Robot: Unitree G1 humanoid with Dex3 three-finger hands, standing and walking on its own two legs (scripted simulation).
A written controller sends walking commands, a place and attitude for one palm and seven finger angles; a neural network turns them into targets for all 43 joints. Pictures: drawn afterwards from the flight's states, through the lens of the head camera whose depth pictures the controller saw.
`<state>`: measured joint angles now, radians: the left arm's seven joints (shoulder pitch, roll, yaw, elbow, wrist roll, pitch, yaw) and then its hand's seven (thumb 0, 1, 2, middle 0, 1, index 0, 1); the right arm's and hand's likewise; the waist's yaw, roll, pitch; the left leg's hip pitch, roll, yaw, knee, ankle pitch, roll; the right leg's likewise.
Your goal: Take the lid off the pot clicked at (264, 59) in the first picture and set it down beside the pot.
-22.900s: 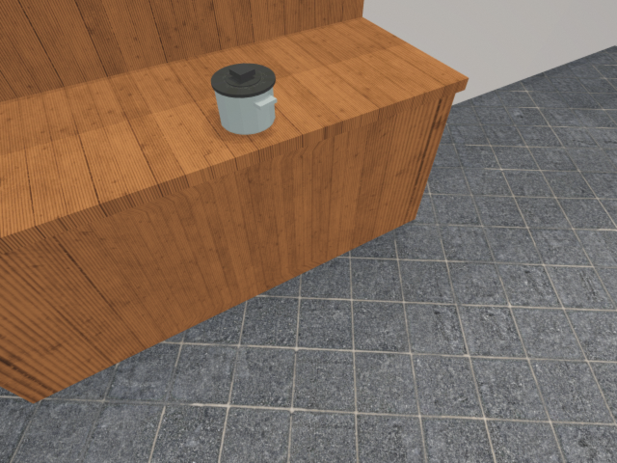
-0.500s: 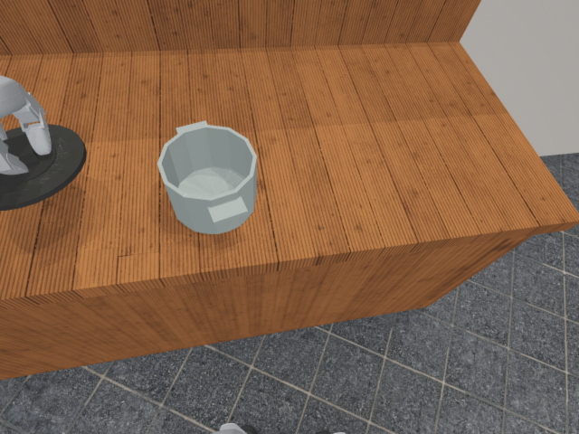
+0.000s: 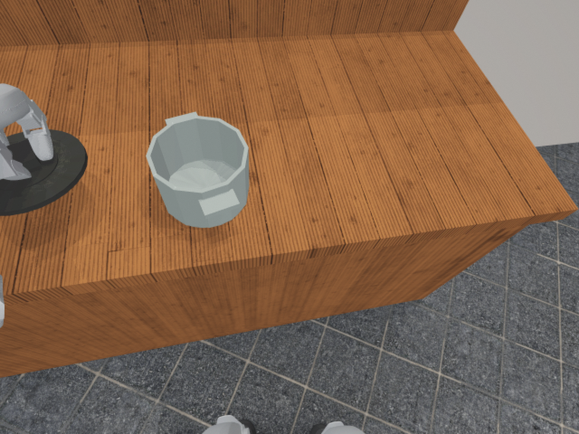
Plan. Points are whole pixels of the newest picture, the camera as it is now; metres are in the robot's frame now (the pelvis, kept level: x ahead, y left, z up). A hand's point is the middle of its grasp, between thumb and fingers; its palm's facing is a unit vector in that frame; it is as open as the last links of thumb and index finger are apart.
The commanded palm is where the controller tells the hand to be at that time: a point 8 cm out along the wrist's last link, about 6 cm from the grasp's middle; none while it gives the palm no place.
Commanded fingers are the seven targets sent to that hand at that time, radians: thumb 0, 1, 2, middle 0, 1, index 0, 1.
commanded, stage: lower the lid onto the table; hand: left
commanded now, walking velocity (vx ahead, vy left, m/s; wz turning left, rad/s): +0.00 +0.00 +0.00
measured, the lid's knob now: (16, 158) +0.49 +0.34 +0.05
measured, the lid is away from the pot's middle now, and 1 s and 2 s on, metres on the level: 0.24 0.25 0.25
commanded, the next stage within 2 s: open the fingers wide in 1.00 s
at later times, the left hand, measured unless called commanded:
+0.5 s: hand (21, 170) +0.48 +0.33 +0.04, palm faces -0.47 -0.13 -0.87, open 6.2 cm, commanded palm +0.54 +0.33 +0.10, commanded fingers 0.00 0.55 0.96 -0.87 -1.06 -1.05 -1.12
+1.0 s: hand (29, 180) +0.48 +0.34 +0.01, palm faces -0.48 -0.13 -0.87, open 6.2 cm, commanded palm +0.55 +0.33 +0.06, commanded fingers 0.00 0.55 0.96 -0.87 -1.06 -1.05 -1.12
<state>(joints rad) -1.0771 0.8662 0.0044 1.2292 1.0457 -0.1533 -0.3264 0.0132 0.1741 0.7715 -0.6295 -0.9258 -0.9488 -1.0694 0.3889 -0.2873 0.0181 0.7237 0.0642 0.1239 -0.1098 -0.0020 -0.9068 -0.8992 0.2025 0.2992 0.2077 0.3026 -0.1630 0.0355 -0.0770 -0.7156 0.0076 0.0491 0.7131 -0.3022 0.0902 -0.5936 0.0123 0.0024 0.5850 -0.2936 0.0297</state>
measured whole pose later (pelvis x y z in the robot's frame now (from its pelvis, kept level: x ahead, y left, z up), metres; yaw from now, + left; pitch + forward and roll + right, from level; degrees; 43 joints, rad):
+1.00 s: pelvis -0.01 +0.01 -0.02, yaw -1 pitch +23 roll -6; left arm -1.07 0.92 0.04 1.25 1.08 -0.18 -0.28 0.01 0.18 0.77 -0.63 -0.93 -0.95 -1.07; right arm 0.38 -0.27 0.05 0.70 0.05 0.16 -0.11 0.00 -0.91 -0.90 0.20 0.30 0.21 0.30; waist -0.20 0.04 -0.09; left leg -0.93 0.03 0.03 0.90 -0.37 0.10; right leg -0.79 0.03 -0.01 0.74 -0.35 0.03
